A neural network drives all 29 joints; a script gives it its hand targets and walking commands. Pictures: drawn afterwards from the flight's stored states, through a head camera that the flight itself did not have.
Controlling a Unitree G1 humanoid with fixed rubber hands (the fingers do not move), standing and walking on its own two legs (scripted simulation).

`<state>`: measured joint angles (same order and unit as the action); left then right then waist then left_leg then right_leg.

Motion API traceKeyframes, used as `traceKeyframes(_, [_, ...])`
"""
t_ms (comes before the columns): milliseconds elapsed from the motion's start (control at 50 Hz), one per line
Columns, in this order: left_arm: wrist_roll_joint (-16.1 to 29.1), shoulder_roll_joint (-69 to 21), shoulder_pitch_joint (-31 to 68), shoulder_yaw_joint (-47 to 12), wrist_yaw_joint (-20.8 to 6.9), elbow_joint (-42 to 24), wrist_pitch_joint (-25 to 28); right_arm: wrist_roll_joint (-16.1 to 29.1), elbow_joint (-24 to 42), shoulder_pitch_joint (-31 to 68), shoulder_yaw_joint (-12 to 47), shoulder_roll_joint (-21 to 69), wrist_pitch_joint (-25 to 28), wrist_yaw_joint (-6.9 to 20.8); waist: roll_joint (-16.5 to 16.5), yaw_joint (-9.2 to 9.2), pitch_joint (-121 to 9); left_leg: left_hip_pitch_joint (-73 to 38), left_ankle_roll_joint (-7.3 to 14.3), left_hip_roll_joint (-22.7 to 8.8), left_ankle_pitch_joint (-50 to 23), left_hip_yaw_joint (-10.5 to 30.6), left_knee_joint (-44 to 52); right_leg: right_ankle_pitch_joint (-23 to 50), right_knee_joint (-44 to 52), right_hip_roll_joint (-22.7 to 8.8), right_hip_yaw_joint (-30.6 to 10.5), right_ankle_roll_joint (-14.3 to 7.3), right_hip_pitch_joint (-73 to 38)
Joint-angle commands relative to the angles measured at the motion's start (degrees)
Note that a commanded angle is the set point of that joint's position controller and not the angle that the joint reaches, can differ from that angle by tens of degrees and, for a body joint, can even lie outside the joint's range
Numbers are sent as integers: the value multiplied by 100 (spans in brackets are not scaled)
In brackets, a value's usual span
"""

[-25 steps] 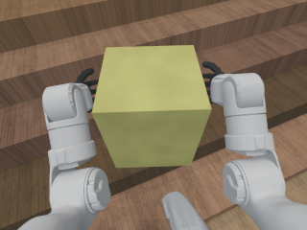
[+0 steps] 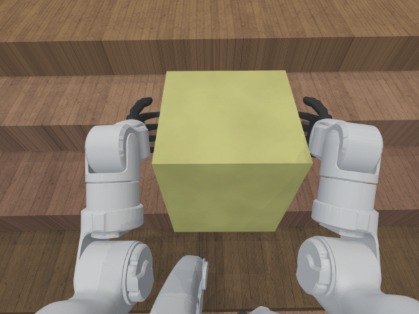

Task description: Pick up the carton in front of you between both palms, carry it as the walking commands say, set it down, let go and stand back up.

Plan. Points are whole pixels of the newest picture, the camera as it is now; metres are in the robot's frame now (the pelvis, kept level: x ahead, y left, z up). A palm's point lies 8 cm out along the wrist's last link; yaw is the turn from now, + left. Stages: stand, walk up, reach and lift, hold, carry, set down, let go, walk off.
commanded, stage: carry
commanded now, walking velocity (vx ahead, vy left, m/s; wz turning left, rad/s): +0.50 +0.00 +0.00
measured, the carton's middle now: (225, 158) +0.39 +0.03 +0.06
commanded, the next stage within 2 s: none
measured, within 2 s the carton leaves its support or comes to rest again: neither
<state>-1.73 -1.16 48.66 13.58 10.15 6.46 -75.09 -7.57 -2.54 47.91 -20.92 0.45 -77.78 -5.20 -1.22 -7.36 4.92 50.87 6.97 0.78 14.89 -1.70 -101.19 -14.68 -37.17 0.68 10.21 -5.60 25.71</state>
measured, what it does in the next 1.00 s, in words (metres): climbs: left foot 0.16 m higher, then right foot 0.16 m higher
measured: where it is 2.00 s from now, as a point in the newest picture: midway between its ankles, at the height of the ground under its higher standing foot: (253, 14)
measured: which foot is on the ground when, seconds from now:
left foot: up 0.00-0.22, down 0.24-0.78, up 0.80-1.00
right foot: down 0.00-0.30, up 0.32-0.72, down 0.74-1.00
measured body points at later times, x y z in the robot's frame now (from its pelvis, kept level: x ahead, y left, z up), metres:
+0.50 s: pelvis +0.30 +0.03 +0.17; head +0.33 +0.02 +0.61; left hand +0.71 +0.11 +0.31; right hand +0.66 -0.19 +0.31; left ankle +0.30 +0.10 -0.55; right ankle +0.26 -0.07 -0.35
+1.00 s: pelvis +0.61 -0.05 +0.33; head +0.65 -0.03 +0.77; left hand +0.99 +0.15 +0.48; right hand +1.03 -0.16 +0.49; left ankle +0.61 +0.05 -0.19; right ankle +0.65 -0.13 -0.39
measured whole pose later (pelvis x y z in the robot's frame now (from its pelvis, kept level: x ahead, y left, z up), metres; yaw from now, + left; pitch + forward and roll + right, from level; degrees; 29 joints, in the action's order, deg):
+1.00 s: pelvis +0.61 -0.05 +0.33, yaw +0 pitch +2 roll -2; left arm 0.3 1.0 54.3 12.6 11.9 9.8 -77.9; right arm -7.9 -4.4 52.4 -22.7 -1.1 -80.3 -4.2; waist -0.6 -8.9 3.0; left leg 51.2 7.5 1.2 17.1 0.2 -103.2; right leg -16.0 -37.3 1.9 8.5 -5.3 23.8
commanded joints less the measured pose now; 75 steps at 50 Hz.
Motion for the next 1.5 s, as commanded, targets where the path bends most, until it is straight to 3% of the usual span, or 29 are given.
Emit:
traceKeyframes(0, [2690,-6556,4497,-3462,-1708,-978,37,2120,161,3864,3700,5762,246,918,477,34,-3676,2145,158,-276,883,90,-1402,2291,1342,-2026,-2992,-1238,-4431])
traceKeyframes(60, [2548,-6128,4377,-3416,-1757,-845,-27,2287,181,3968,3958,5645,194,920,274,-114,-3111,4362,224,-497,1841,278,-2829,1097,1613,-2196,-2996,-1043,-5279])
traceKeyframes(140, [2490,-5732,4385,-3164,-1880,-603,-180,2339,7,4295,3994,5474,106,838,669,446,-2178,1670,30,-596,1073,-868,135,748,3230,-1144,-1502,-679,-2307])
traceKeyframes(220, [2182,-5412,4058,-2617,-1898,11,-317,2606,-411,4236,4001,5863,21,768,2057,1283,-3460,-1804,386,298,-92,-1768,2827,9634,1768,-1074,250,-512,-2318])
traceKeyframes(260, [2012,-5506,4117,-2490,-1891,62,-297,2895,-294,4621,4140,6329,87,826,1624,1843,-4303,-2873,193,804,-316,-1711,5042,11141,-863,-962,349,-140,-3466])
traceKeyframes(280, [1920,-5367,4127,-2469,-1849,29,-248,3083,-198,4719,4258,6616,146,907,1570,2069,-4379,-3755,126,566,-263,-622,6521,9345,-2271,-952,-74,-165,-2945])
traceKeyframes(300, [1764,-5583,3943,-2442,-1832,85,-211,3254,-203,4743,4327,6716,259,979,-672,1580,-4506,-5789,993,-1109,-5347,2359,6467,1122,-4156,81,-638,443,-304])
traceKeyframes(320, [1542,-5443,3717,-2168,-1778,230,-137,3439,-87,4664,4300,6777,336,1038,-1078,1553,-4995,-6512,1873,-1634,-5765,4301,7131,171,-6792,866,-1801,539,1078])
traceKeyframes(400, [1292,-5076,4276,-2176,-1489,-446,-5,4058,630,5871,4482,7202,502,1265,422,1305,-3293,-5832,901,-1404,-876,3130,7144,-126,-7357,263,-2102,-169,3210])
traceKeyframes(480, [1203,-4866,4088,-2380,-1283,-523,1,3945,472,5443,4236,6865,388,1312,313,1196,-2957,-6021,687,-1504,-1381,2034,7729,-475,-6219,-230,-1167,-134,3640])
traceKeyframes(540, [1252,-4902,3987,-2620,-1235,-323,-204,3526,18,4873,3787,6290,183,1297,-502,1597,-2840,-7189,1111,-1934,-2000,2221,8160,-1489,-8472,-258,-825,-247,5745])
traceKeyframes(600, [1384,-4844,4202,-2757,-1190,-187,-370,3281,-208,4772,3586,5897,-9,1331,-191,1286,-1962,-6586,531,-1534,-709,1359,8804,-1787,-7354,-645,-708,-206,6128])
traceKeyframes(640, [1568,-4900,4434,-2769,-1147,-18,-482,3171,-384,4814,3361,5610,-134,1330,-535,1035,-1644,-4656,498,-1101,-1721,307,9965,-1206,-5011,-697,-93,-153,3758])
traceKeyframes(720, [2248,-5661,5008,-3007,-1215,-68,-545,2758,-456,4910,2982,5375,-310,1263,-1895,-430,-3880,-4619,191,-1115,-10203,-984,6729,501,-2618,556,878,-363,-844])
traceKeyframes(740, [2437,-5943,5328,-3075,-1270,-246,-506,2627,-474,4900,2914,5444,-299,1237,-1244,-502,-4526,-4707,-16,-846,-9057,-669,4994,245,-1203,662,-110,-472,-1754])
traceKeyframes(760, [2632,-6232,5476,-3182,-1346,-292,-453,2435,-460,4890,2827,5399,-279,1191,-239,-607,-4285,-4079,-377,-313,-4902,-457,3173,1857,398,159,-1201,-540,-2318])
traceKeyframes(780, [2868,-6274,5324,-3224,-1454,-207,-364,2208,-745,4266,2601,5320,-209,1173,1694,60,-5044,-2045,-678,926,-722,522,128,3868,1188,-1704,-5140,-1764,-3326])
traceKeyframes(800, [3086,-6655,5590,-3285,-1552,-222,-303,1888,-803,4394,2450,5080,-141,1103,966,53,-5541,-1865,-407,685,-516,1432,-1142,3417,775,-1715,-5275,-1981,-3526])
traceKeyframes(880, [3502,-7058,6400,-3400,-1746,-963,-68,1820,-82,5013,2539,5104,-14,957,226,419,-3688,-258,-7,-81,-382,1160,-673,-157,936,-1359,-3987,-1017,-2337])
traceKeyframes(1040, [2674,-6142,4994,-2909,-1649,-255,-328,2051,-499,4326,3191,5191,-166,874,346,-215,-3050,4170,268,-466,2164,554,-2719,1153,1600,-2251,-3353,-1195,-5023])
traceKeyframes(1120, [2536,-5933,5029,-2664,-1796,-3,-406,2172,-747,4654,3284,5344,-195,850,579,371,-2190,1583,65,-684,1281,-650,590,532,3289,-1152,-1582,-675,-2298])
traceKeyframes(1200, [2176,-5788,4614,-2201,-1865,606,-480,2668,-1072,4711,3444,6033,-167,863,2180,1516,-3597,-2362,299,293,-12,-1685,2923,9372,1456,-1139,195,-473,-2024])
traceKeyframes(1220, [2066,-5822,4757,-2081,-1877,609,-454,2773,-908,5001,3480,6209,-98,884,1676,1877,-4078,-3075,245,656,-411,-1664,4285,10132,-221,-902,243,-295,-2601])
traceKeyframes(1240, [1917,-5726,4586,-2117,-1797,425,-405,2938,-784,4910,3582,6427,-63,927,1305,2006,-4492,-3988,142,669,-652,-985,5694,9418,-1934,-706,36,-43,-2481])
traceKeyframes(1260, [1678,-5644,4356,-2015,-1758,558,-358,3219,-605,5197,3815,6811,40,1017,572,1781,-4105,-4958,256,-291,-2800,951,6748,2607,-3103,-352,-631,297,-885])
traceKeyframes(1280, [1508,-5713,4000,-1864,-1741,631,-289,3377,-398,5118,3897,6740,201,1075,-1512,1462,-4827,-6108,1552,-1779,-5621,4326,7188,273,-6238,779,-1626,608,950])
traceKeyframes(1300, [1330,-5534,4123,-1765,-1673,569,-226,3569,-156,5495,3905,6916,264,1141,-805,1481,-5078,-6393,1787,-1748,-4575,4416,6990,114,-7615,703,-2269,379,1591])
traceKeyframes(1380, [1300,-5315,4528,-2032,-1453,-148,-73,4057,655,6179,4272,7238,443,1322,148,1169,-3462,-5633,773,-1481,-512,2904,7235,33,-7282,4,-1956,-137,3111])
traceKeyframes(1480, [1284,-5210,4027,-2508,-1305,-299,-102,3685,425,5347,4012,6657,285,1281,-25,1485,-3142,-6803,1016,-1855,-2131,2192,7842,-908,-7553,-212,-887,-227,4801])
